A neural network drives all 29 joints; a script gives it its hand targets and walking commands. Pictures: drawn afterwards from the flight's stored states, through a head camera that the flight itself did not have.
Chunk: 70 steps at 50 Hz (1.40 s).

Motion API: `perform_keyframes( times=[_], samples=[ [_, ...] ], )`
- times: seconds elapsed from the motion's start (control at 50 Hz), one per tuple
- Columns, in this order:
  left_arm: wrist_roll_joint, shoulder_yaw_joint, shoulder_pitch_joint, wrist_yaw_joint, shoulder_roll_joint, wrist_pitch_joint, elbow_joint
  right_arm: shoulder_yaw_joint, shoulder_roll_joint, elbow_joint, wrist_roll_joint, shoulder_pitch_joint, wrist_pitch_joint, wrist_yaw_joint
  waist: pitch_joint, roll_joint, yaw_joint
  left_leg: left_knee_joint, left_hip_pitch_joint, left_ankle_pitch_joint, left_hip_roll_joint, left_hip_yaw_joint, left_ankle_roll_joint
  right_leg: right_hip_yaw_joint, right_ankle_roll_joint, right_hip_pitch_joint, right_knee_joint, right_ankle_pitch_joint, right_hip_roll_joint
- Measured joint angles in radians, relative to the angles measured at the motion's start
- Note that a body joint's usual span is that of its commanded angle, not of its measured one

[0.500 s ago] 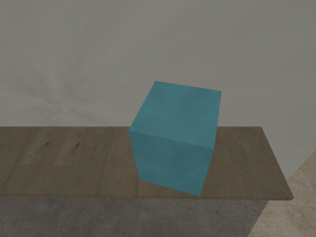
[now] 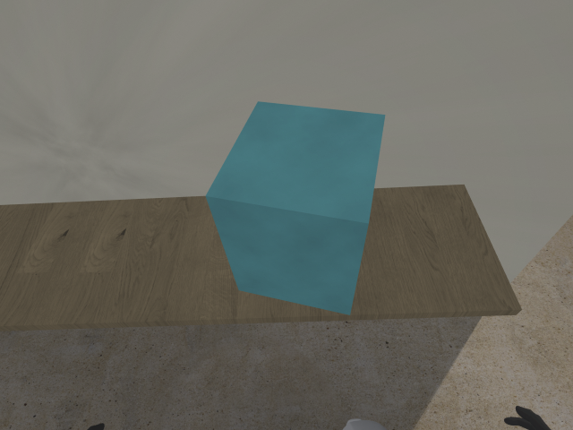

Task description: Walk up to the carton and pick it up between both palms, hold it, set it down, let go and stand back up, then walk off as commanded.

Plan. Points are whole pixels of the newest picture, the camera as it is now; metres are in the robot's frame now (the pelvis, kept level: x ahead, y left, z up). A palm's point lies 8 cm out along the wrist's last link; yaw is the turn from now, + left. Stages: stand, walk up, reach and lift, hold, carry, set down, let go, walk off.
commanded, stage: walk off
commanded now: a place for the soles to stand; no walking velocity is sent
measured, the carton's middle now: (305, 210) +0.44 +0.00 +0.03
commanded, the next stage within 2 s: none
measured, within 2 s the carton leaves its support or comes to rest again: neither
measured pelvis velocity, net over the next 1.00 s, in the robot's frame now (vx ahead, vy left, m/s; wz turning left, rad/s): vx -0.27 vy -0.01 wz -0.02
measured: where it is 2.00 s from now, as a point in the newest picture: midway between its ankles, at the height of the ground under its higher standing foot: outside the picture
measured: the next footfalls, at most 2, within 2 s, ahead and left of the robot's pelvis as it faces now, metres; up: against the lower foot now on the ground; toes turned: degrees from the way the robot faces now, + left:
left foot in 0.40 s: -0.07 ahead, +0.16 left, +0.00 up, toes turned -2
right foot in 0.76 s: -0.17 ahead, -0.13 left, +0.00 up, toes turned +4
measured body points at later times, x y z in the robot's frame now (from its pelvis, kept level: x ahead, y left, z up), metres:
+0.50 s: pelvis -0.12 +0.02 +0.00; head -0.09 +0.04 +0.45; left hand +0.01 +0.35 -0.10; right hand -0.05 -0.31 -0.09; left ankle -0.11 +0.16 -0.72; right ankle -0.06 -0.10 -0.66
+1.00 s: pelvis -0.27 -0.01 +0.01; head -0.22 -0.04 +0.46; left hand -0.13 +0.30 -0.06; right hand -0.16 -0.34 -0.11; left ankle -0.29 +0.14 -0.62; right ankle -0.21 -0.13 -0.72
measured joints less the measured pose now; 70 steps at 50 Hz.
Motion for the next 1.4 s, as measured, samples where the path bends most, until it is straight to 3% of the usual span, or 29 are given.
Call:
perform_keyframes(
  times=[0.04, 0.06, 0.1, 0.16, 0.22, 0.28, 0.34, 0.4, 0.46, 0.52, 0.58, 0.64, 0.7, 0.74, 0.78, 0.82, 0.88, 0.96, 1.04, 1.12, 1.18, 1.24, 1.32, 1.4],
  samples=[
    [0.007, -0.003, 0.023, -0.005, 0.009, -0.005, -0.027, -0.003, -0.016, -0.022, -0.004, -0.015, 0.017, -0.005, -0.008, 0.013, 0.011, 0.074, -0.046, -0.040, 0.010, -0.002, -0.001, 0.014, -0.003, 0.043, -0.113, 0.109, 0.003],
    [0.010, -0.003, 0.022, -0.004, 0.007, -0.002, -0.030, -0.006, -0.025, -0.026, -0.005, -0.030, 0.021, -0.007, 0.002, 0.028, 0.016, 0.156, -0.081, -0.120, 0.007, -0.032, 0.002, 0.011, 0.000, 0.030, -0.101, 0.115, 0.015],
    [0.016, -0.009, 0.014, -0.001, -0.002, 0.009, -0.043, -0.010, -0.032, -0.026, 0.001, -0.047, 0.027, -0.016, 0.013, 0.039, 0.026, 0.367, -0.156, -0.252, -0.063, -0.132, -0.002, 0.013, 0.010, 0.010, -0.092, 0.103, 0.016],
    [0.022, -0.015, -0.006, 0.006, -0.007, 0.019, -0.083, 0.004, -0.028, -0.026, 0.011, -0.041, 0.024, -0.021, 0.021, 0.023, 0.047, 0.573, -0.213, -0.274, -0.157, -0.208, -0.009, 0.024, 0.018, 0.006, -0.158, 0.150, -0.006],
    [0.029, -0.017, -0.031, 0.014, 0.001, 0.020, -0.141, 0.018, -0.020, -0.033, 0.008, -0.011, 0.020, -0.010, 0.026, -0.008, 0.057, 0.640, -0.211, -0.246, -0.188, -0.229, -0.028, 0.030, 0.012, -0.004, -0.210, 0.203, -0.031],
    [0.033, -0.021, -0.051, 0.023, 0.007, 0.014, -0.186, 0.018, -0.017, -0.039, 0.007, 0.019, 0.022, 0.003, 0.024, -0.026, 0.050, 0.530, -0.152, -0.221, -0.167, -0.230, -0.028, 0.029, 0.020, -0.016, -0.243, 0.241, -0.048],
    [0.037, -0.030, -0.064, 0.019, 0.020, 0.014, -0.223, 0.013, -0.017, -0.042, 0.009, 0.051, 0.014, 0.008, 0.021, -0.044, 0.037, 0.249, -0.048, -0.209, -0.107, -0.181, -0.013, 0.029, 0.046, -0.039, -0.254, 0.273, -0.060],
    [0.030, -0.029, -0.061, 0.008, 0.035, 0.020, -0.238, 0.008, -0.027, -0.040, 0.013, 0.091, -0.005, 0.009, 0.004, -0.060, 0.022, -0.037, 0.057, -0.081, -0.077, -0.142, 0.007, 0.042, 0.068, -0.097, -0.187, 0.252, -0.059],
    [0.015, 0.002, -0.031, 0.017, 0.046, 0.040, -0.205, 0.015, 0.004, -0.051, -0.008, 0.118, -0.007, 0.010, 0.010, -0.097, -0.006, -0.009, 0.048, -0.041, -0.080, -0.128, -0.004, 0.131, 0.061, -0.149, 0.095, -0.064, 0.031],
    [0.006, 0.006, 0.018, 0.009, 0.057, 0.043, -0.187, 0.030, 0.014, -0.091, -0.022, 0.135, -0.004, 0.000, 0.008, -0.096, -0.030, -0.029, 0.048, -0.018, -0.056, -0.133, -0.007, 0.122, 0.065, -0.165, 0.371, -0.108, 0.103],
    [0.002, 0.007, 0.048, -0.004, 0.060, 0.050, -0.160, 0.039, 0.007, -0.134, -0.021, 0.115, 0.000, -0.016, 0.005, -0.076, -0.036, -0.034, 0.021, 0.006, -0.029, -0.128, -0.008, 0.088, 0.074, -0.131, 0.453, -0.105, 0.109],
    [0.000, 0.013, 0.052, -0.012, 0.063, 0.058, -0.150, 0.039, 0.001, -0.187, -0.017, 0.090, -0.003, -0.028, 0.007, -0.059, -0.027, -0.030, -0.020, 0.031, -0.008, -0.119, -0.020, 0.083, 0.065, -0.064, 0.361, -0.117, 0.084],
    [0.001, 0.016, 0.044, -0.018, 0.063, 0.054, -0.160, 0.036, -0.007, -0.225, -0.015, 0.069, -0.003, -0.030, 0.010, -0.042, -0.007, -0.022, -0.062, 0.056, 0.014, -0.111, -0.040, 0.072, 0.044, 0.023, 0.147, -0.131, 0.040],
    [0.005, 0.013, 0.041, -0.021, 0.064, 0.041, -0.171, 0.034, -0.018, -0.238, -0.013, 0.055, 0.000, -0.024, 0.014, -0.025, 0.006, 0.003, -0.094, 0.064, 0.031, -0.109, -0.057, 0.052, 0.029, 0.103, -0.062, -0.083, 0.011],
    [0.006, 0.008, 0.027, -0.022, 0.049, 0.029, -0.165, 0.026, -0.035, -0.226, -0.004, 0.038, 0.004, -0.018, 0.040, 0.022, 0.004, 0.064, -0.122, 0.020, 0.051, -0.143, -0.049, 0.025, 0.023, 0.132, -0.143, 0.022, 0.032],
    [0.007, -0.009, 0.025, -0.020, 0.036, 0.022, -0.165, 0.017, -0.034, -0.184, 0.011, 0.030, 0.014, -0.025, 0.041, 0.021, 0.008, 0.236, -0.162, -0.184, -0.035, -0.213, -0.022, 0.027, 0.022, 0.118, -0.130, 0.035, 0.017],
    [0.019, -0.020, 0.022, -0.008, 0.006, 0.019, -0.187, 0.016, -0.042, -0.136, 0.021, 0.042, 0.014, -0.029, 0.035, 0.020, 0.029, 0.481, -0.197, -0.253, -0.157, -0.265, -0.007, 0.042, 0.026, 0.113, -0.174, 0.074, -0.013],
    [0.029, -0.018, -0.012, 0.008, -0.010, 0.021, -0.222, 0.019, -0.048, -0.107, 0.020, 0.072, 0.014, -0.015, 0.045, 0.010, 0.039, 0.593, -0.182, -0.238, -0.193, -0.236, -0.038, 0.037, 0.024, 0.095, -0.216, 0.134, -0.039],
    [0.031, -0.019, -0.044, 0.021, -0.009, 0.016, -0.248, 0.006, -0.041, -0.093, 0.021, 0.084, 0.022, -0.002, 0.059, -0.006, 0.030, 0.482, -0.112, -0.241, -0.167, -0.218, -0.049, 0.022, 0.030, 0.057, -0.223, 0.176, -0.056],
    [0.031, -0.024, -0.063, 0.017, 0.004, 0.022, -0.259, -0.001, -0.034, -0.081, 0.026, 0.093, 0.015, 0.005, 0.065, -0.028, 0.019, 0.196, -0.003, -0.220, -0.108, -0.172, -0.031, 0.007, 0.054, 0.008, -0.214, 0.213, -0.072],
    [0.018, -0.015, -0.066, 0.006, 0.020, 0.028, -0.243, -0.002, -0.027, -0.075, 0.021, 0.101, -0.005, 0.007, 0.064, -0.058, 0.013, -0.030, 0.065, -0.032, -0.091, -0.145, -0.003, 0.017, 0.070, -0.050, -0.153, 0.192, -0.078],
    [0.004, 0.015, -0.043, 0.011, 0.035, 0.041, -0.188, 0.014, 0.009, -0.084, 0.007, 0.103, -0.013, 0.009, 0.072, -0.084, -0.007, -0.007, 0.047, -0.007, -0.081, -0.150, 0.000, 0.104, 0.058, -0.097, 0.112, -0.082, 0.025],
    [-0.002, 0.033, 0.017, -0.002, 0.059, 0.047, -0.144, 0.033, 0.032, -0.122, -0.007, 0.094, -0.005, -0.003, 0.053, -0.090, -0.023, -0.024, 0.016, 0.025, -0.047, -0.159, -0.005, 0.091, 0.069, -0.117, 0.397, -0.111, 0.105],
    [-0.005, 0.041, 0.045, -0.013, 0.070, 0.062, -0.102, 0.038, 0.024, -0.163, -0.001, 0.056, -0.001, -0.023, 0.038, -0.073, -0.020, -0.021, -0.043, 0.064, -0.017, -0.155, -0.017, 0.072, 0.079, -0.059, 0.406, -0.103, 0.104]
  ],
)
